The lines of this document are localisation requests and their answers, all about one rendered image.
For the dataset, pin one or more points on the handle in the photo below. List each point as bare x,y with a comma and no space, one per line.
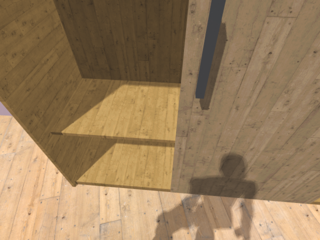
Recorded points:
212,31

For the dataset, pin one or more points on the wardrobe door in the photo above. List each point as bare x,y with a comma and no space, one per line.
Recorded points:
256,133

